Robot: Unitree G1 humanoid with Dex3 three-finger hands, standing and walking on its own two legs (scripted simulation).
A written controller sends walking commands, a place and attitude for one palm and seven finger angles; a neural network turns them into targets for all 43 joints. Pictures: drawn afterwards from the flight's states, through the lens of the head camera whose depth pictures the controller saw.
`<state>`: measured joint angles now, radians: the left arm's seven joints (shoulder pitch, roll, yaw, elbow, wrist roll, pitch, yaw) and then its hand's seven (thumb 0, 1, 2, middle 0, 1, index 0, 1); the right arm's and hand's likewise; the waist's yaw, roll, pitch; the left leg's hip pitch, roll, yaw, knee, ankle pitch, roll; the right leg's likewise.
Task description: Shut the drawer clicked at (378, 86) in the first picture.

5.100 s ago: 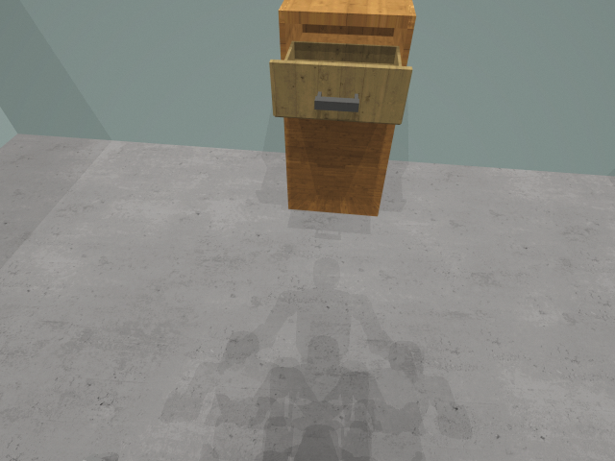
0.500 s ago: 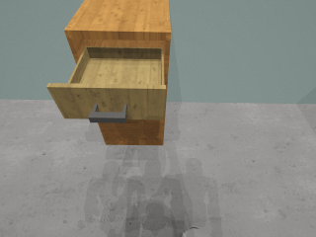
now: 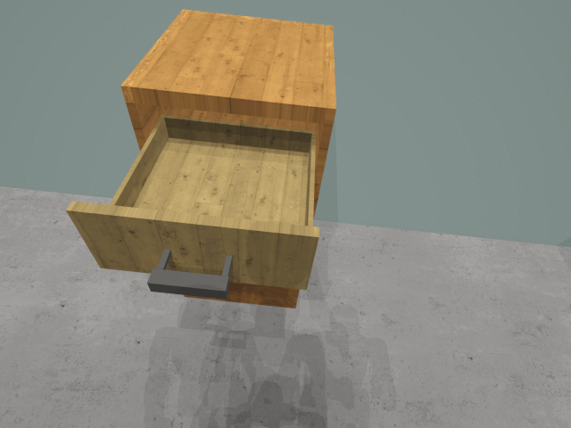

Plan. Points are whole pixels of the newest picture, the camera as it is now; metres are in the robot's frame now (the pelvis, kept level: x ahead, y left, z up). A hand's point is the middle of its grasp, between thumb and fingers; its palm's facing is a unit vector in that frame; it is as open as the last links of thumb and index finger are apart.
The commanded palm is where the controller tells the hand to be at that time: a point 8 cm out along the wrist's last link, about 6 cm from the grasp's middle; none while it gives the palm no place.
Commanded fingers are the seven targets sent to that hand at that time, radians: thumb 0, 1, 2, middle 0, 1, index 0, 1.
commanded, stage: come to a stop and stand still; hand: left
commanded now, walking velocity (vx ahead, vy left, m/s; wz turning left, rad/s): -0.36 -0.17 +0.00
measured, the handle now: (193, 271) +0.34 +0.18 -0.01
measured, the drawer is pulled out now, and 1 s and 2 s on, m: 0.30 0.30 0.30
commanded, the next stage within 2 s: look again from close up in 1.38 s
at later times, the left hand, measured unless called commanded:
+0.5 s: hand out of the picture +0.06 +0.14 -0.16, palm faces +0.01 -0.96 -0.29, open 7.4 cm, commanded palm none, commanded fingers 0.00 0.90 0.90 -0.20 -0.30 -0.20 -0.30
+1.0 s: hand out of the picture -0.06 +0.15 -0.16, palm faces +0.11 -0.97 -0.22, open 7.4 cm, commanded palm none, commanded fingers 0.00 0.90 0.90 -0.20 -0.30 -0.20 -0.30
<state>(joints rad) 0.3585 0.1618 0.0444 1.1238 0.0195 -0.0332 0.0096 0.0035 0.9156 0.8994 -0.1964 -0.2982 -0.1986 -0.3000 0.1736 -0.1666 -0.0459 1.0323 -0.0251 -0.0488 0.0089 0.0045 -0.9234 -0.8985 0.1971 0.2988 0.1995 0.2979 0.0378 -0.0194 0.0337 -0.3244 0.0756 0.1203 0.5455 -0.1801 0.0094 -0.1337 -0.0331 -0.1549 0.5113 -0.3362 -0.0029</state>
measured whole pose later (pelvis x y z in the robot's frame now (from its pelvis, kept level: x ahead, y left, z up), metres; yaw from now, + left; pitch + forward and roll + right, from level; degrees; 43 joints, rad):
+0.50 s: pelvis +0.00 -0.06 +0.00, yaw -2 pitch -2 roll +2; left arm 0.21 0.17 0.04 1.03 0.03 0.01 0.04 0.00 0.91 0.90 -0.19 -0.30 -0.20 -0.30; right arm 0.19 -0.18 -0.07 1.05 -0.01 0.04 -0.01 0.00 -0.92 -0.90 0.20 0.30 0.20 0.30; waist 0.00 0.03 0.05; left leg -0.33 0.08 0.10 0.60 -0.33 -0.03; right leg -0.25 -0.05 -0.05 0.59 -0.32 -0.01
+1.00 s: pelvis -0.03 -0.03 +0.01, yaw -1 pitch +0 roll +0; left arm 0.35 0.16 0.05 1.08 0.02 0.02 0.02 0.01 0.90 0.90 -0.20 -0.30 -0.20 -0.30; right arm 0.25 -0.21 -0.05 1.04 -0.02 0.01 0.00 0.00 -0.91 -0.90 0.20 0.30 0.20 0.30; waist 0.05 0.01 0.00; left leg -0.18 0.04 0.03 0.45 -0.28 -0.03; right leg -0.27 -0.05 -0.07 0.44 -0.18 0.01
